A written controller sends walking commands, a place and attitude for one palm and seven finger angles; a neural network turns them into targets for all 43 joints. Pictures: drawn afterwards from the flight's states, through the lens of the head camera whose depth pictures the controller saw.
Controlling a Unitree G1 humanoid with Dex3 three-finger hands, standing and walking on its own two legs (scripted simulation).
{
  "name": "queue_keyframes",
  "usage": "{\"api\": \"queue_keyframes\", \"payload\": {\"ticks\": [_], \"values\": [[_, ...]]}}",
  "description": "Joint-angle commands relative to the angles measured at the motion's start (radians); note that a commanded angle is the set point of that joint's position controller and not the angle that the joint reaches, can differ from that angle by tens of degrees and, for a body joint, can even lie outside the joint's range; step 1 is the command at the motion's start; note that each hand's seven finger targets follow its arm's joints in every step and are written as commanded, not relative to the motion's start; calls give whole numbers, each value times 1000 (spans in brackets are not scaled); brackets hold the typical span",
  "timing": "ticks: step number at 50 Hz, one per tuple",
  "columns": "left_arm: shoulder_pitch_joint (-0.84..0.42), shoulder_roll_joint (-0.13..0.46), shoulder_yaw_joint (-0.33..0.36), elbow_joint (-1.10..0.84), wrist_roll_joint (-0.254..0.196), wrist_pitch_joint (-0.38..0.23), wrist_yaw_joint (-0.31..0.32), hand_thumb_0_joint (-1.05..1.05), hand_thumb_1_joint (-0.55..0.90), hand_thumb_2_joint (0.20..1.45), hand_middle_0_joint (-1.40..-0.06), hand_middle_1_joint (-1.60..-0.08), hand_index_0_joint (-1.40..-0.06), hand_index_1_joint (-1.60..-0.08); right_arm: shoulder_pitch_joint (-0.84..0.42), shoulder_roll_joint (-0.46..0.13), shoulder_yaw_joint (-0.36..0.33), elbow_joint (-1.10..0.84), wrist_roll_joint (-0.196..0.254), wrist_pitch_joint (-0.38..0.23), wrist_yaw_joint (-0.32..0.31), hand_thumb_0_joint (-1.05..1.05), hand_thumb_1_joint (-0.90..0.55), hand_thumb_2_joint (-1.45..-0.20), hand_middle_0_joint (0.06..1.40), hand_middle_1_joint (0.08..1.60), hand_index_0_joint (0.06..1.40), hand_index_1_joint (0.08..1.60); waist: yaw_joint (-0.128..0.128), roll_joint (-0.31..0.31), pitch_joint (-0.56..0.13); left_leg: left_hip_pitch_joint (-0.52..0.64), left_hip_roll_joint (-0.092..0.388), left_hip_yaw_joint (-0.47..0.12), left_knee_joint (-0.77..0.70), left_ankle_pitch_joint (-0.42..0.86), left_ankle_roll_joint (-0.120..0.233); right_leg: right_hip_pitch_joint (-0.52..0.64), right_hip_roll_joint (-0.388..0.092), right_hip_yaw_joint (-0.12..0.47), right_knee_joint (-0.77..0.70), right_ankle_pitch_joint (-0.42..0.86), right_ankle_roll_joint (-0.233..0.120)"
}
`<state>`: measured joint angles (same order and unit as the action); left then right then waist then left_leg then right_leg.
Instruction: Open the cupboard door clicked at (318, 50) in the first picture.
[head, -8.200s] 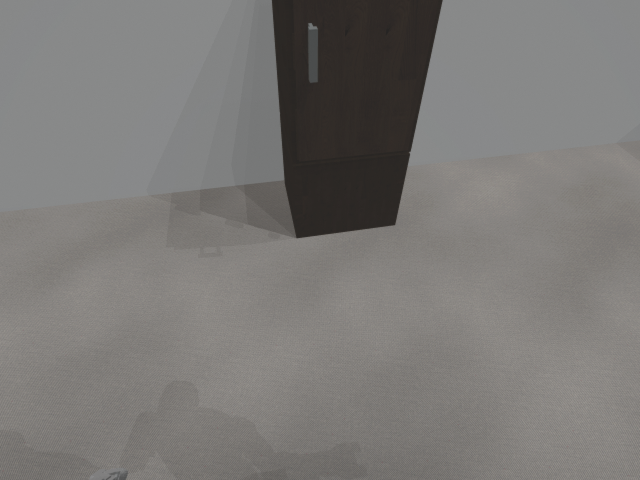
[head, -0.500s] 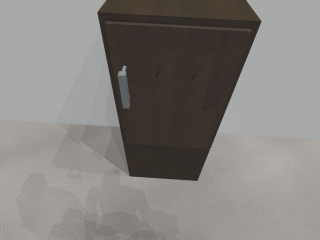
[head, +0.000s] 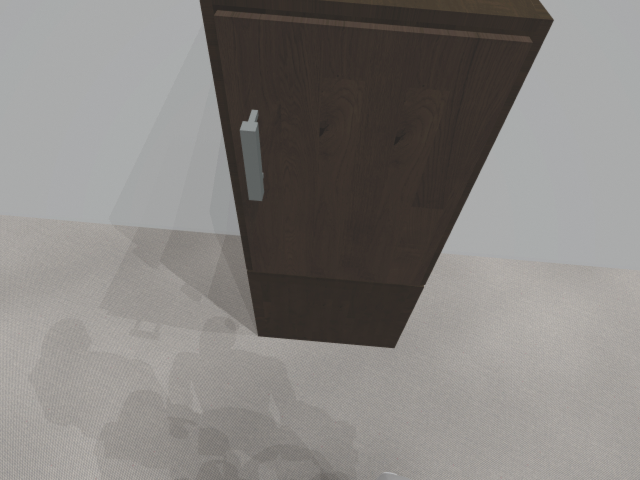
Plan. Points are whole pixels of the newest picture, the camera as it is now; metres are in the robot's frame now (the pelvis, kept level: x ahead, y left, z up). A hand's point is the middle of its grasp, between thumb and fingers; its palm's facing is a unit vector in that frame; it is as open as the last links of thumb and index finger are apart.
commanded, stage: come to a stop and stand still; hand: left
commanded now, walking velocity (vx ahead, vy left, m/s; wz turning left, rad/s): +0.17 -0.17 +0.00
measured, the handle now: (255, 156) +0.58 +0.15 +0.05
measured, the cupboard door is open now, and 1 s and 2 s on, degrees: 0 0 0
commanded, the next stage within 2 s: look again from close up in 0.86 s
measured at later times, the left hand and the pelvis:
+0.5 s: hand out of the picture -0.02 +0.13 -0.16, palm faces +0.01 -0.98 -0.18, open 7.3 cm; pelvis -0.01 -0.03 +0.02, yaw -1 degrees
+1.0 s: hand out of the picture -0.03 +0.10 -0.16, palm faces +0.04 -0.99 -0.16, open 7.4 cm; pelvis -0.01 -0.04 +0.01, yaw -1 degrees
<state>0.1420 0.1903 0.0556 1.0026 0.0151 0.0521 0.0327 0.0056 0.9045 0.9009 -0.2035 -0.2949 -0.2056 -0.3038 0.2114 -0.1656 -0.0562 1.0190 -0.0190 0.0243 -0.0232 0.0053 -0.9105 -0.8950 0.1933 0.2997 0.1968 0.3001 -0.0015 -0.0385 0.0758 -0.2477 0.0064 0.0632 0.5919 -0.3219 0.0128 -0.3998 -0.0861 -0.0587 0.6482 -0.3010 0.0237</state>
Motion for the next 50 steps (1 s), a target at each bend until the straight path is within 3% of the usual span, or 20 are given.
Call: {"api": "queue_keyframes", "payload": {"ticks": [1,2,4,7,9,11,12,13,14,15,17,19,21,25,34,47,48,49,50], "values": [[44,61,15,-31,9,-2,-11,0,900,900,-200,-300,-200,-300,-10,-131,-1,-48,-13,-32,-18,0,-900,-900,200,300,200,300,20,205,9,-116,282,-338,-449,-110,116,-11,40,112,261,-106,-4],[80,54,13,-8,8,-6,-18,0,900,900,-200,-300,-200,-300,-21,-126,2,-45,-11,-35,-20,0,-900,-900,200,300,200,300,28,182,5,-74,261,-291,-436,-88,115,-27,43,105,273,-81,1],[91,46,2,13,6,-17,-25,0,900,900,-200,-300,-200,-300,20,-124,3,-26,-7,-40,-21,0,-900,-900,200,300,200,300,8,163,-13,40,243,-244,-411,44,119,-43,40,82,215,-73,10],[63,32,-11,19,2,-26,-27,0,900,900,-200,-300,-200,-300,88,-129,-4,13,-8,-41,-25,0,-900,-900,200,300,200,300,-30,157,-34,152,260,-236,-369,233,137,-13,36,51,84,-121,12],[66,20,-19,27,-2,-30,-25,0,900,900,-200,-300,-200,-300,112,-141,-9,35,-7,-39,-25,0,-900,-900,200,300,200,300,-41,176,-53,195,262,-229,-330,350,140,24,40,35,-2,-133,9],[106,20,-22,50,-7,-35,-21,0,900,900,-200,-300,-200,-300,114,-136,-8,50,-1,-39,-25,0,-900,-900,200,300,200,300,-25,170,-72,193,243,-202,-275,487,123,107,45,19,-136,-51,5],[139,23,-23,70,-8,-40,-17,0,900,900,-200,-300,-200,-300,115,-131,-5,57,4,-40,-26,0,-900,-900,200,300,200,300,-13,155,-82,170,220,-181,-246,493,100,178,44,14,-228,39,2],[178,32,-25,90,-8,-49,-12,0,900,900,-200,-300,-200,-300,116,-113,0,63,9,-43,-24,0,-900,-900,200,300,200,300,0,123,-95,137,187,-149,-211,455,66,249,24,35,-318,149,-6],[193,55,-25,107,-7,-55,-5,0,900,900,-200,-300,-200,-300,111,-83,7,65,16,-46,-21,0,-900,-900,200,300,200,300,-5,77,-85,76,145,-108,-190,364,27,300,-28,94,-322,239,-27],[184,71,-28,109,-9,-58,-1,0,900,900,-200,-300,-200,-300,109,-56,14,68,19,-46,-15,0,-900,-900,200,300,200,300,-10,56,-64,42,117,-90,-203,272,7,304,-70,111,-314,295,-45],[184,64,-31,121,-8,-67,-1,0,900,900,-200,-300,-200,-300,99,-44,23,77,11,-36,-16,0,-900,-900,200,300,200,300,-13,-100,-47,82,86,-54,-200,205,-13,234,-66,129,-320,294,-65],[172,48,-38,120,-10,-68,1,0,900,900,-200,-300,-200,-300,111,-44,25,96,9,-33,-15,0,-900,-900,200,300,200,300,-20,-73,-17,117,88,-51,-222,182,-15,174,-56,127,-345,201,-64],[179,38,-40,119,-10,-65,2,0,900,900,-200,-300,-200,-300,121,-37,30,113,9,-34,-14,0,-900,-900,200,300,200,300,-14,-1,18,108,96,-57,-235,193,-10,160,-37,120,-348,149,-57],[197,32,-40,127,-11,-63,5,0,900,900,-200,-300,-200,-300,140,-25,35,128,8,-29,-14,0,-900,-900,200,300,200,300,-8,20,55,82,91,-56,-240,150,-12,146,-28,125,-375,52,-60],[237,8,-39,127,-12,-70,8,0,900,900,-200,-300,-200,-300,171,-5,36,137,8,-31,-19,0,-900,-900,200,300,200,300,-4,15,26,93,92,-53,-221,191,-16,159,-32,129,-378,98,-68],[250,-2,-36,126,-10,-71,11,0,900,900,-200,-300,-200,-300,180,0,37,137,7,-33,-22,0,-900,-900,200,300,200,300,-2,28,39,87,97,-51,-218,203,-19,167,-26,117,-365,139,-68],[349,48,-31,150,10,-107,46,0,900,900,-200,-300,-200,-300,24,-41,36,53,13,-50,-7,0,-900,-900,200,300,200,300,63,-31,79,-74,75,-7,48,68,-50,180,-105,233,-339,731,20],[313,80,-28,99,11,-119,41,0,900,900,-200,-300,-200,-300,100,11,36,10,11,-34,-4,0,-900,-900,200,300,200,300,-12,-18,-5,-93,54,-64,104,-54,-20,236,-160,235,-319,738,-16],[263,84,-26,85,11,-126,35,0,900,900,-200,-300,-200,-300,106,20,38,14,10,-29,5,0,-900,-900,200,300,200,300,-11,-7,-51,-63,71,-57,120,-60,-12,223,-164,210,-313,614,-91]]}}
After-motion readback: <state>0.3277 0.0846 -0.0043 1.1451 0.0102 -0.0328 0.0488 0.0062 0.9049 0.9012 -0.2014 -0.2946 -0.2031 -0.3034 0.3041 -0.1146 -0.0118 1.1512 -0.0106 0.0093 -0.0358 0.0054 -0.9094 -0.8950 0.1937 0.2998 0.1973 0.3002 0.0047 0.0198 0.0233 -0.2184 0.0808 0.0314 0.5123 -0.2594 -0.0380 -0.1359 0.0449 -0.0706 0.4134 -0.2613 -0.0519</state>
